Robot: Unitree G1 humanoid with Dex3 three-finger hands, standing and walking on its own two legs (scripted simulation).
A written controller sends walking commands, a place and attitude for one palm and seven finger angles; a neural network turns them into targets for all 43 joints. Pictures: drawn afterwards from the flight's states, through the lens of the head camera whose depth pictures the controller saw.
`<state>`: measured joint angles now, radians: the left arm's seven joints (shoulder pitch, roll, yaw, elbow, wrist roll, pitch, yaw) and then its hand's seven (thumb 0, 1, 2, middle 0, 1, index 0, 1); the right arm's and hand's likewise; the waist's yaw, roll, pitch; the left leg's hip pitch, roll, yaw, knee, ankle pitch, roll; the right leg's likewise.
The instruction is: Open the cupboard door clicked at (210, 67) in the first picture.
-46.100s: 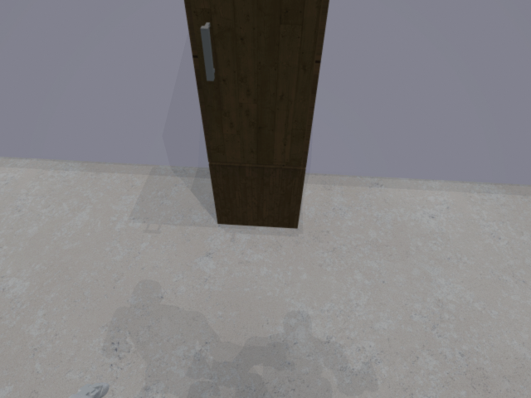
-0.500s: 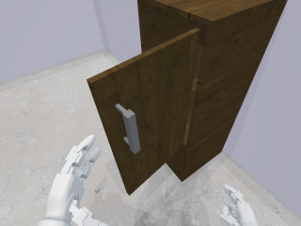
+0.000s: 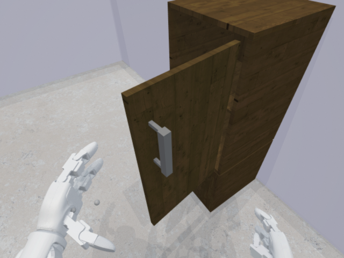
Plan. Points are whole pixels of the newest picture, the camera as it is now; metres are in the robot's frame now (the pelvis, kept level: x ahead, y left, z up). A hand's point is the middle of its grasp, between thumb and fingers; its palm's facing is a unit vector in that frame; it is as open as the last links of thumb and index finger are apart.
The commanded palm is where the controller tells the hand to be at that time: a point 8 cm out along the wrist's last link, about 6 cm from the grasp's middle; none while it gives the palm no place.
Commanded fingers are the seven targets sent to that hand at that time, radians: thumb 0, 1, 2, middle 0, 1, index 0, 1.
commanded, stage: draw the hand back to the body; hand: left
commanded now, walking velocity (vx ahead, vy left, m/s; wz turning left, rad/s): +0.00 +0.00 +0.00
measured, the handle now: (160, 149) +0.33 +0.06 +0.11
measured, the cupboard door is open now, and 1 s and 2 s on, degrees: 98 98 98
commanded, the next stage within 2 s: step back with the hand held close in 1.12 s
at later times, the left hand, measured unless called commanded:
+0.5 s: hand (52, 179) +0.21 +0.24 +0.16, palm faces +0.33 -0.87 -0.36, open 12.0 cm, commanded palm +0.16 +0.29 +0.17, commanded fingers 0.00 0.51 0.74 -0.19 -0.30 -0.19 -0.30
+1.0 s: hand (44, 175) +0.21 +0.25 +0.17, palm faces +0.42 -0.82 -0.38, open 7.6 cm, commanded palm +0.16 +0.29 +0.19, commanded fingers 0.00 0.90 0.90 -0.20 -0.30 -0.20 -0.30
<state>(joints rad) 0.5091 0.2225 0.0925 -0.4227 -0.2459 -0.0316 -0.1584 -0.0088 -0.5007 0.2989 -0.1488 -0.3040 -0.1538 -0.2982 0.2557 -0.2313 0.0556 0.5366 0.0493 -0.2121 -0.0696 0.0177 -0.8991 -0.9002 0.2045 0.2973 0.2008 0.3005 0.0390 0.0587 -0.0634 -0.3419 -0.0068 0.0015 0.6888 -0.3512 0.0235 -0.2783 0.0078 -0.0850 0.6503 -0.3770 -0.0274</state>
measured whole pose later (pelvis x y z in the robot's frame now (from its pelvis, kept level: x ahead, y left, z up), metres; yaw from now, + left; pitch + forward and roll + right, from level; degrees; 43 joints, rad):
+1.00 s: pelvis +0.01 +0.00 +0.02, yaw -1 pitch -4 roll +0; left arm 0.47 0.32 0.30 -0.38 -0.07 -0.08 0.12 0.02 0.86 0.88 -0.20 -0.30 -0.21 -0.30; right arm 0.18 -0.23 0.02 0.64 0.00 -0.08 -0.07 0.02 -0.90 -0.90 0.20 0.30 0.20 0.30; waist 0.07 0.07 0.03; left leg -0.08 -0.01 0.02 0.39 -0.23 0.02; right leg -0.03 0.02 -0.06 0.35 -0.25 -0.03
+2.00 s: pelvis -0.09 +0.03 +0.00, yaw +0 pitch -1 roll -2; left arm 0.55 0.38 0.42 -0.54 -0.02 -0.19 0.15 0.02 0.88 0.90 -0.21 -0.31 -0.21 -0.30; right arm 0.20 -0.20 0.01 0.56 0.01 -0.06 -0.06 0.01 -0.90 -0.90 0.21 0.30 0.20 0.30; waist 0.02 0.01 0.06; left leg -0.45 -0.03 0.03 0.66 -0.31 0.04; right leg -0.36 0.00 -0.03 0.58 -0.20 0.00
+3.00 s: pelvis -0.29 +0.02 +0.02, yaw -4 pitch -1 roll +0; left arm 0.62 0.42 0.41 -0.55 -0.04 -0.21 0.14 0.02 0.88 0.90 -0.21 -0.31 -0.21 -0.30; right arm 0.26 -0.19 0.01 0.64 -0.01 -0.10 -0.06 0.01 -0.90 -0.90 0.21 0.30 0.20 0.30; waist 0.00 -0.03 -0.03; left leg -0.46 -0.03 0.01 0.79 -0.32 0.00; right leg -0.17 0.01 -0.03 0.49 -0.31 -0.05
